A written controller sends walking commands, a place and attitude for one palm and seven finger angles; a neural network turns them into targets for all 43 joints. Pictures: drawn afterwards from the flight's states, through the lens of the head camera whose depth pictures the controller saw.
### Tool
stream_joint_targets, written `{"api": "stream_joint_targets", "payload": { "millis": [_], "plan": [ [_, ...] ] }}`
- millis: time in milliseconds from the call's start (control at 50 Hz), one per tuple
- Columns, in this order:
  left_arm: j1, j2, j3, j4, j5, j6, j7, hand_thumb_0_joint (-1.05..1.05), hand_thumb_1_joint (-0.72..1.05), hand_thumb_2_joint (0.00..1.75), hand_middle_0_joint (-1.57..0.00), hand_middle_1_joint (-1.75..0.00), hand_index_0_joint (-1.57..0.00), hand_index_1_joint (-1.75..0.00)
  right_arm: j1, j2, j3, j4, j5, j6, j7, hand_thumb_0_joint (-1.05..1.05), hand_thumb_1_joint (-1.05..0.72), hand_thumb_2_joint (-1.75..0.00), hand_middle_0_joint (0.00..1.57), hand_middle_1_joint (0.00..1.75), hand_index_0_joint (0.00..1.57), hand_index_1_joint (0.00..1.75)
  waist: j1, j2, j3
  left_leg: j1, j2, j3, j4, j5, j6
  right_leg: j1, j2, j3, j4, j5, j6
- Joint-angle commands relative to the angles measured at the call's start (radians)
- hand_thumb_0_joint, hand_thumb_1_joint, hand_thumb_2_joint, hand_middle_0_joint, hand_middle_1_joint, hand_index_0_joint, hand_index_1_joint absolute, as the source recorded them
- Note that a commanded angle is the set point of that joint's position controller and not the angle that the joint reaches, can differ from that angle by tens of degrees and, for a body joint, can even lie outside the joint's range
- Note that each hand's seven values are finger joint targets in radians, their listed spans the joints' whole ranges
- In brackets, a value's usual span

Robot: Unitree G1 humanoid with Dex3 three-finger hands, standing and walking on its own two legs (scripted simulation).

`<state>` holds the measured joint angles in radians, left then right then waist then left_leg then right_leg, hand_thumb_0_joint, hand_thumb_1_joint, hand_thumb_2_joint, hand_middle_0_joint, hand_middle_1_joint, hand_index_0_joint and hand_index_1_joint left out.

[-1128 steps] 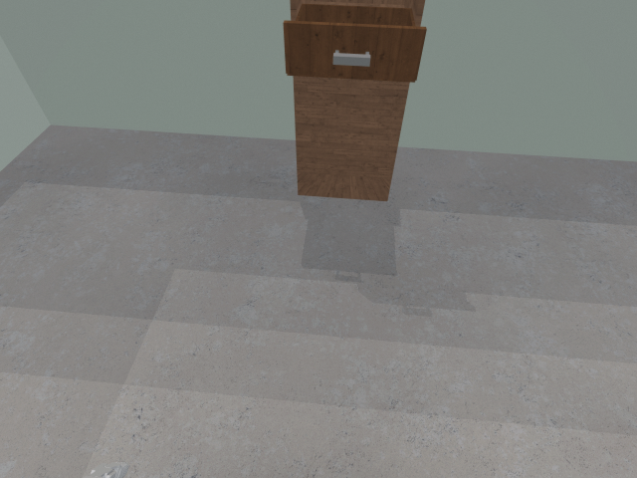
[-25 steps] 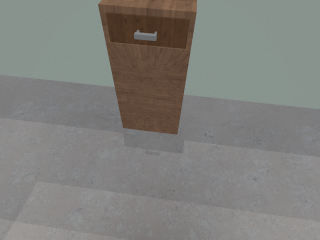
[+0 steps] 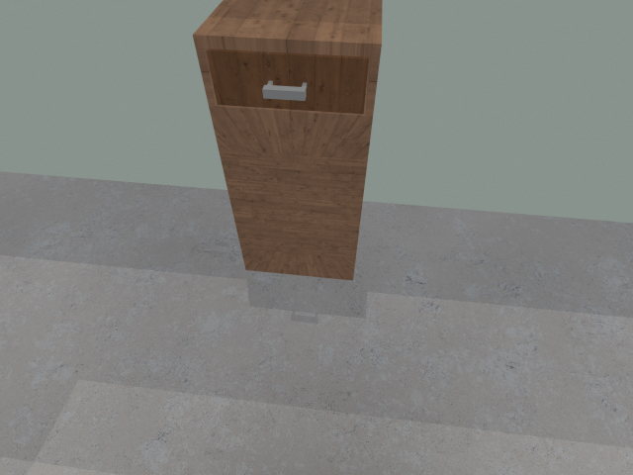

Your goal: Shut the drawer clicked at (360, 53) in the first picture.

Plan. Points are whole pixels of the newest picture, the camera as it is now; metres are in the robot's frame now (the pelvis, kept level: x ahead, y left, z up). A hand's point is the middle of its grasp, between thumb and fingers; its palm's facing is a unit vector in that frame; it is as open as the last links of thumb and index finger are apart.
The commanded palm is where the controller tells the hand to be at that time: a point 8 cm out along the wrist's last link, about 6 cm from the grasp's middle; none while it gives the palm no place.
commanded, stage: let the arm hang, fingers relaxed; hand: left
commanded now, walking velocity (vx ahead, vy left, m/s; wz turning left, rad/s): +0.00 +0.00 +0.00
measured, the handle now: (285, 88) +0.94 +0.13 +0.03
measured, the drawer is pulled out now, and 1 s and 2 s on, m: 0.00 0.00 0.00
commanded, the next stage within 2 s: look to check the result in 0.12 s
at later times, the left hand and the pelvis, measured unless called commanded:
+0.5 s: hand out of the picture +0.04 +0.20 -0.17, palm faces +0.01 -0.97 -0.26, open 7.4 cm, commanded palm none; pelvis +0.01 -0.01 +0.00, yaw +0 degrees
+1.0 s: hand out of the picture +0.06 +0.20 -0.17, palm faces +0.00 -0.96 -0.27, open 7.4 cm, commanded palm none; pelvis +0.02 -0.01 +0.00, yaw +0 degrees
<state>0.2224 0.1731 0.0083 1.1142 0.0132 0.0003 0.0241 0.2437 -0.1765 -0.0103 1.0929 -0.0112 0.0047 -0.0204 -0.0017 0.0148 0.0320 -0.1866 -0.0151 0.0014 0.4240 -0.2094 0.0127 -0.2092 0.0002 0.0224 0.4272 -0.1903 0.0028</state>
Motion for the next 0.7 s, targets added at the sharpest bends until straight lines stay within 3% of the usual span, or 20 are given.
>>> {"api": "stream_joint_targets", "payload": {
  "millis": [0, 300, 500, 620, 680],
  "plan": [
    [0.032, 0.146, 0.027, -0.030, -0.001, -0.016, 0.005, 0.00, 0.90, 0.90, -0.20, -0.30, -0.20, -0.30, 0.057, -0.120, -0.024, -0.019, -0.006, -0.015, -0.009, 0.00, -0.90, -0.90, 0.20, 0.30, 0.20, 0.30, -0.006, 0.010, 0.026, -0.006, 0.106, -0.083, -0.096, 0.039, 0.022, -0.021, -0.084, 0.076, -0.099, -0.002, -0.045],
    [0.007, 0.173, 0.033, -0.018, -0.003, -0.021, 0.005, 0.00, 0.90, 0.90, -0.20, -0.30, -0.20, -0.30, 0.054, -0.138, -0.028, -0.001, -0.005, -0.014, -0.010, 0.00, -0.90, -0.90, 0.20, 0.30, 0.20, 0.30, -0.007, -0.029, 0.001, 0.024, 0.105, -0.070, -0.084, 0.074, 0.017, 0.013, -0.090, 0.081, -0.115, 0.037, -0.049],
    [-0.006, 0.181, 0.032, -0.015, -0.004, -0.018, 0.004, 0.00, 0.90, 0.90, -0.20, -0.30, -0.20, -0.30, 0.038, -0.149, -0.026, 0.005, -0.005, -0.013, -0.011, 0.00, -0.90, -0.90, 0.20, 0.30, 0.20, 0.30, -0.007, 0.015, 0.027, 0.018, 0.114, -0.077, -0.105, 0.054, 0.016, 0.006, -0.085, 0.087, -0.118, 0.017, -0.050],
    [-0.008, 0.188, 0.034, -0.015, -0.002, -0.020, 0.004, 0.00, 0.90, 0.90, -0.20, -0.30, -0.20, -0.30, 0.030, -0.163, -0.029, -0.002, -0.004, -0.014, -0.010, 0.00, -0.90, -0.90, 0.20, 0.30, 0.20, 0.30, -0.006, -0.024, 0.008, 0.034, 0.113, -0.076, -0.099, 0.061, 0.017, 0.008, -0.085, 0.090, -0.122, 0.020, -0.048],
    [-0.018, 0.192, 0.034, -0.015, -0.004, -0.022, 0.003, 0.00, 0.90, 0.90, -0.20, -0.30, -0.20, -0.30, 0.024, -0.163, -0.028, 0.001, -0.005, -0.016, -0.010, 0.00, -0.90, -0.90, 0.20, 0.30, 0.20, 0.30, -0.007, -0.011, 0.000, 0.040, 0.114, -0.074, -0.101, 0.081, 0.015, 0.018, -0.089, 0.086, -0.117, 0.049, -0.047]
  ]
}}
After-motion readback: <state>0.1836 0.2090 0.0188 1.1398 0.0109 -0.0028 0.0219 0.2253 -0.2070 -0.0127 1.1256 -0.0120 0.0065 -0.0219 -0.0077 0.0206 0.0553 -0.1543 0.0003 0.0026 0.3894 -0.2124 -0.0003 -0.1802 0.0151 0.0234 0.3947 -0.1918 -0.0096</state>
